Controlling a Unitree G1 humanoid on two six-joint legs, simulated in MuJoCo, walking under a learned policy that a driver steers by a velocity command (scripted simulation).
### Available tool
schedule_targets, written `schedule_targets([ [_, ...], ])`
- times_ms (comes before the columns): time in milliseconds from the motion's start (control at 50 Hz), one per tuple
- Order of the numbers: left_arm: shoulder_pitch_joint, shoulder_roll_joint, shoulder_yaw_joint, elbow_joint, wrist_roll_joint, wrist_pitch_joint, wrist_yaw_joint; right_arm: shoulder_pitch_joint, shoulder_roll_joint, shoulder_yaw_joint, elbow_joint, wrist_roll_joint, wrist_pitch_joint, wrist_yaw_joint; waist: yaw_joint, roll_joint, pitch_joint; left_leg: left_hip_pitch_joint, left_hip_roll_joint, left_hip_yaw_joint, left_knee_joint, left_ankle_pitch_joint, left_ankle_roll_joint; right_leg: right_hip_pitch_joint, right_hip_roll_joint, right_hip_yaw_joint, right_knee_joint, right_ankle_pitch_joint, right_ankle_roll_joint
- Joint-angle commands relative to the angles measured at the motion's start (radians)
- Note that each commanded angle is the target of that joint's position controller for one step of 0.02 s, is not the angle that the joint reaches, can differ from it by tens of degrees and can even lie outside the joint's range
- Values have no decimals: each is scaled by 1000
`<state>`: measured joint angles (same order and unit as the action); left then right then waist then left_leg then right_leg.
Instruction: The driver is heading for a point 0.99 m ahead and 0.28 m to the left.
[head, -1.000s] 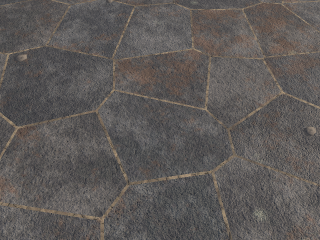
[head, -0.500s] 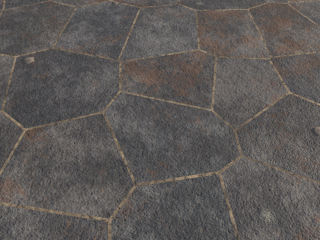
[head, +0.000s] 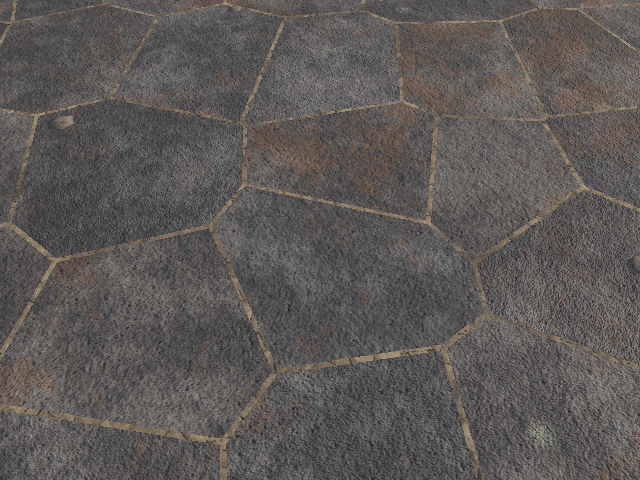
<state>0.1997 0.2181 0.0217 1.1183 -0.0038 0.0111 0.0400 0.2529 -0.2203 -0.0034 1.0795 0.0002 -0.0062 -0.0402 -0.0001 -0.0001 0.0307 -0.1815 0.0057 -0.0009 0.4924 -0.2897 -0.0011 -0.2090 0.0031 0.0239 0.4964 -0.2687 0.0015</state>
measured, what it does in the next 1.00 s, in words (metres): walks ahead: left foot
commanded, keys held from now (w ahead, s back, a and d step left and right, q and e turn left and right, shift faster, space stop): w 0.78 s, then w+q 0.22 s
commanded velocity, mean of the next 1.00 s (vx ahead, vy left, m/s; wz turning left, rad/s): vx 0.41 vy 0.00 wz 0.05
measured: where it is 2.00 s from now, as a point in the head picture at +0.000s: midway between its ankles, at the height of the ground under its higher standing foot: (270, 292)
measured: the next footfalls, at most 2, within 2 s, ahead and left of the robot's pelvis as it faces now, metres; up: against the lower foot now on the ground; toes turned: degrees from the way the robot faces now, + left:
left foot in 0.64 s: +0.43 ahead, +0.12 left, +0.00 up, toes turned +2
right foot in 1.16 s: +0.72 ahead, -0.10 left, +0.00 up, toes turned +10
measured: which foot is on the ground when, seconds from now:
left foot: down 0.00-0.22, up 0.24-0.62, down 0.64-1.00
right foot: down 0.00-0.66, up 0.68-1.00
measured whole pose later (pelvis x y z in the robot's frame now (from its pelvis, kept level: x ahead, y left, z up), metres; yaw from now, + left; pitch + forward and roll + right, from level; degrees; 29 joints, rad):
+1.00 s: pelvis +0.43 +0.03 +0.01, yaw +3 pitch +1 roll +1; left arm 0.07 0.27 0.06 0.87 0.00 -0.10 0.02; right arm 0.38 -0.23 -0.04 0.99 0.01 -0.09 0.00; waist -0.08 -0.03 0.01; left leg -0.07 -0.08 0.00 0.23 -0.18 0.07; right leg -0.66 -0.12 0.07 0.68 0.03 0.02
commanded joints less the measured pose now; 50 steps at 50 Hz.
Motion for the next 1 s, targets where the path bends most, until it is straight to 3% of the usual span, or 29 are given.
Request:
schedule_targets([
  [20, 32, 117, 22, -26, -8, -10, 6, 43, -129, -27, -29, 10, -5, -10, 0, 15, 80, -129, 12, -38, -108, -410, 65, -96, 12, -1, -60, -393, -56],
  [40, 27, 109, 20, -35, -8, -22, 4, 50, -130, -29, -35, 13, -14, -8, -4, 23, 113, -150, 35, -76, -118, -458, 85, -136, 2, 13, -50, -418, -69],
  [80, 19, 84, 17, -48, -12, -54, -8, 100, -139, -37, -30, 22, -37, 0, -21, 58, 118, -107, 103, -180, -149, -472, 132, -195, -5, 12, 17, -343, -71],
  [140, -5, 41, 8, -76, -21, -92, -31, 149, -192, -59, -26, 29, -55, 11, -23, 176, 104, -52, 278, -442, -290, -518, 231, -237, 10, -57, 200, -162, -69],
  [180, 49, 37, 8, -63, -27, -105, -38, 73, -187, -58, -63, 31, -58, 17, 31, 162, 123, -152, 258, -394, -274, -451, 210, -106, 4, -59, 98, -172, -101],
  [200, 139, 43, 13, -29, -29, -108, -37, 6, -179, -55, -91, 35, -57, 20, 79, 142, 125, -242, 198, -304, -217, -373, 170, 49, 7, -51, -23, -134, -110],
  [220, 246, 95, 30, 9, -25, -109, -34, -57, -145, -46, -124, 35, -62, 23, 119, 47, 110, -342, 112, -174, -56, -213, 115, 189, -51, 66, -96, -107, -124],
  [240, 394, 209, 64, 50, -30, -113, -37, -90, -80, -32, -164, 27, -82, 25, 150, -227, 63, -505, -32, 36, 300, -93, 38, 356, -216, 381, -229, -159, -208],
  [260, 448, 231, 64, 46, -14, -124, -47, -93, -91, -34, -183, 29, -103, 23, 155, -282, 30, -649, -51, -9, 556, -247, 28, 434, -374, 657, -298, -62, -296],
  [280, 380, 158, 42, 25, -1, -134, -47, -71, -113, -41, -174, 43, -115, 32, 102, -140, 56, -721, 2, -77, 706, -226, 49, 436, -381, 603, -269, 23, -290],
  [300, 333, 125, 33, 1, 0, -140, -50, -51, -101, -38, -163, 50, -122, 44, 75, -97, 55, -752, 34, -84, 752, -148, 71, 433, -344, 498, -263, 81, -263],
  [340, 291, 90, 16, -17, -4, -130, -55, -98, -116, -51, -177, 35, -128, 54, 53, -53, 72, -781, 92, -50, 704, -22, 80, 412, -293, 323, -286, 257, -209],
  [380, 307, 60, 2, -21, 1, -109, -46, -119, -86, -49, -190, 29, -118, 68, 45, -79, 62, -714, 106, -7, 627, 43, 59, 350, -238, 206, -318, 341, -181],
  [460, 268, 127, 8, -63, 7, -98, -15, -302, -26, -18, -272, 21, -104, 75, 59, -77, 113, -484, 57, 67, 256, 242, 10, 98, -166, 66, -408, 318, -175],
  [500, 310, 162, 20, -54, -4, -103, -11, -349, -52, -20, -298, 27, -97, 76, 62, -104, 122, -399, 34, 74, 154, 290, 16, 93, -193, 64, -443, 305, -179],
  [540, 319, 163, 28, -48, -19, -105, -11, -368, -84, -26, -316, 33, -96, 80, 46, -103, 132, -392, 31, 51, 77, 307, 44, 173, -225, 55, -424, 354, -166],
  [580, 303, 175, 37, -53, -14, -97, -12, -320, -124, -45, -314, 31, -100, 83, -1, -112, 75, -315, 6, 51, 49, 281, 78, 268, -248, 36, -321, 613, -140],
  [600, 290, 186, 42, -58, -6, -88, -13, -238, -151, -61, -294, 31, -99, 81, -48, -131, 6, -215, -22, 66, 65, 250, 98, 299, -247, 18, -212, 801, -125],
  [620, 277, 178, 41, -66, 3, -76, -14, -84, -185, -84, -247, 34, -95, 76, -123, -131, -88, -32, -52, 86, 71, 230, 124, 274, -214, -12, -26, 916, -104],
  [640, 266, 162, 32, -85, 13, -71, -17, 80, -223, -103, -203, 34, -88, 68, -193, -107, -187, 235, 24, 2, 91, 209, 163, 101, -177, -25, 218, 780, -76],
  [660, 395, 23, -4, -101, 12, -87, -32, 208, -318, -125, -174, 5, -82, 65, -139, 152, -369, 614, 305, -478, 15, -44, 329, -283, -5, -47, 651, 288, -14],
  [680, 380, 15, -9, -87, -6, -119, -41, 196, -258, -103, -167, 5, -82, 70, -135, 230, -432, 605, 387, -809, -213, -166, 359, -401, 62, 102, 851, -265, -25],
  [700, 268, 109, 18, -131, -39, -140, -46, 91, -201, -84, -175, 13, -90, 73, -109, 187, -237, 449, 351, -691, -245, -196, 297, -501, -2, 113, 924, -229, -51],
  [720, 184, 138, 24, -159, -48, -149, -41, -12, -163, -72, -199, 13, -97, 75, -77, 100, -126, 268, 321, -531, -265, -108, 265, -492, -60, 81, 892, -134, -67],
  [740, 149, 138, 31, -166, -37, -146, -31, -79, -136, -64, -206, 3, -105, 82, -39, 32, -64, 110, 282, -408, -292, 13, 246, -440, -105, 63, 828, -57, -68],
  [780, 195, 99, 38, -156, -20, -116, -21, -121, -99, -54, -198, -10, -114, 89, 26, 73, -43, -44, 214, -263, -341, 99, 224, -316, -153, 68, 735, 2, -67],
  [820, 181, 84, 41, -171, -10, -100, -15, -81, -110, -53, -174, -2, -116, 86, 38, 72, -12, -107, 189, -218, -379, 137, 248, -313, -159, 45, 662, 13, -52],
  [900, -20, 110, 51, -256, 9, -107, -11, 15, -170, -68, -156, 2, -108, 48, 1, 35, 39, -57, 185, -214, -409, 162, 260, -458, -155, 41, 386, 209, 5],
  [1000, -213, 87, 39, -310, -5, -124, -34, 118, -191, -78, -144, 19, -90, 25, -61, 48, 37, -24, 153, -174, -361, 192, 216, -367, -76, 11, 86, 377, 34],
])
